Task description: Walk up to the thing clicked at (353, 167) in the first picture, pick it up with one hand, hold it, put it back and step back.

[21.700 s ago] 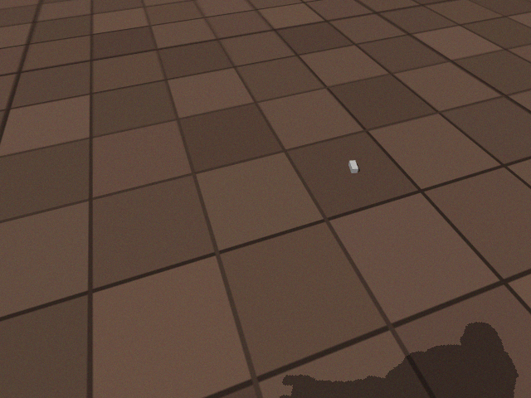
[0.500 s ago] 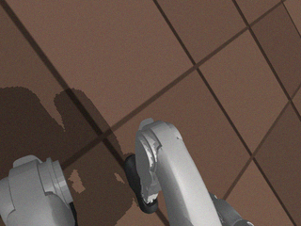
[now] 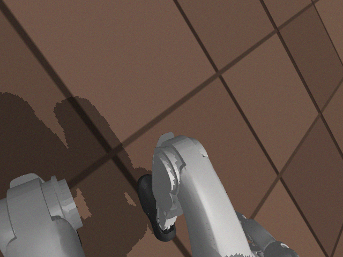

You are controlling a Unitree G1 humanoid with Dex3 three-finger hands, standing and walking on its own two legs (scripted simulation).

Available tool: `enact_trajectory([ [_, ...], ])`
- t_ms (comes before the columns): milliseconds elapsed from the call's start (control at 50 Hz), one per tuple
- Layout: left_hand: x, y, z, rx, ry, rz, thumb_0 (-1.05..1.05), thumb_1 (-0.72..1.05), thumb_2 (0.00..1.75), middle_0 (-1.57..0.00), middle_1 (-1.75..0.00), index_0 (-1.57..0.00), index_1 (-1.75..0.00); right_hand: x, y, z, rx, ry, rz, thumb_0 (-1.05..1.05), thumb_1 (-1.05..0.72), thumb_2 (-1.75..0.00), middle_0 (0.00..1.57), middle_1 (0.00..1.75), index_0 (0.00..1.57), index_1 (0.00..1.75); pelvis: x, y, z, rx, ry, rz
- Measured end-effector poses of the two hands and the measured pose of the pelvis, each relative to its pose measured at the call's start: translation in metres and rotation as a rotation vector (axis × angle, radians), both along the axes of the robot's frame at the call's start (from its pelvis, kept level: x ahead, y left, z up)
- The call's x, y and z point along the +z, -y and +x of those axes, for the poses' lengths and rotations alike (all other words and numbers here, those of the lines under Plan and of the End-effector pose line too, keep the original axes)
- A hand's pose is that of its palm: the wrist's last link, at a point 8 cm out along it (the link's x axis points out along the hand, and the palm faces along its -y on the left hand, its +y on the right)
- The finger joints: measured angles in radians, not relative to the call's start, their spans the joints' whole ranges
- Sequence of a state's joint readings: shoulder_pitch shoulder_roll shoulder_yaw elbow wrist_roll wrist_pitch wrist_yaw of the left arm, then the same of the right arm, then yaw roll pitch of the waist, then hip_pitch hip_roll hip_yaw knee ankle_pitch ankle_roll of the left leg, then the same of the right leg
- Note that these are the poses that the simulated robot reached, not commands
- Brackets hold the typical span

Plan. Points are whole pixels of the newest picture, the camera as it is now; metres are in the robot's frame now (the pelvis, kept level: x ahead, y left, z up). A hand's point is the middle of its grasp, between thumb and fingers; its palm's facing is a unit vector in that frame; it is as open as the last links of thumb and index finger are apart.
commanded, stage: rest palm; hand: left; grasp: from above
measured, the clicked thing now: out of the picture +0.45 +0.38 -0.29
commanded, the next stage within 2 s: close in 1.66 s
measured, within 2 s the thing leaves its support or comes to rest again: neither
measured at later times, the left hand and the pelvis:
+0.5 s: hand out of the picture +0.43 +0.36 -0.24, palm faces -0.48 -0.13 -0.87, open 11.5 cm; pelvis +0.00 +0.00 +0.00, yaw -1 degrees
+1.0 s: hand out of the picture +0.44 +0.36 -0.24, palm faces -0.45 -0.11 -0.89, open 11.2 cm; pelvis +0.00 +0.00 +0.00, yaw -1 degrees
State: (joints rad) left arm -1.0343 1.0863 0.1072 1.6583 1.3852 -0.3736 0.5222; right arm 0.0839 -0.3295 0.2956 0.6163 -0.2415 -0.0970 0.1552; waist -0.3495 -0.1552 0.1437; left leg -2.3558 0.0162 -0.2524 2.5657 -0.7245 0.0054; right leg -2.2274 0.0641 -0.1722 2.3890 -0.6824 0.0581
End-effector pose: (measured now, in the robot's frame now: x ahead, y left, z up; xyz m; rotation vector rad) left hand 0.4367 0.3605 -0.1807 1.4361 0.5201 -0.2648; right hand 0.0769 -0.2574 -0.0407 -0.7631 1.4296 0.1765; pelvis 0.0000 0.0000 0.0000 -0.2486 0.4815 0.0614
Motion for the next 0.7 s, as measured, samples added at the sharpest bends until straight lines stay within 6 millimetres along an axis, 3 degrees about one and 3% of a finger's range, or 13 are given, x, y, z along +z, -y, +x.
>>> enact_trajectory([
  [260, -0.002, 0.006, 0.004, 0.003, 0.014, 0.019, 0.00, -0.09, 0.63, -0.45, -0.62, -0.45, -0.62, -0.004, -0.008, 0.000, 0.016, 0.016, 0.034, 0.00, -0.91, -0.90, 0.20, 0.30, 0.20, 0.30, -0.001, -0.001, -0.001, -0.005, 0.004, -0.004],
  [700, -0.007, 0.001, 0.001, 0.002, -0.021, 0.001, 0.00, -0.08, 0.63, -0.44, -0.63, -0.45, -0.63, 0.002, -0.002, -0.005, 0.017, -0.019, 0.014, 0.00, -0.91, -0.90, 0.20, 0.30, 0.20, 0.30, 0.001, -0.001, -0.001, -0.009, 0.010, -0.010],
])
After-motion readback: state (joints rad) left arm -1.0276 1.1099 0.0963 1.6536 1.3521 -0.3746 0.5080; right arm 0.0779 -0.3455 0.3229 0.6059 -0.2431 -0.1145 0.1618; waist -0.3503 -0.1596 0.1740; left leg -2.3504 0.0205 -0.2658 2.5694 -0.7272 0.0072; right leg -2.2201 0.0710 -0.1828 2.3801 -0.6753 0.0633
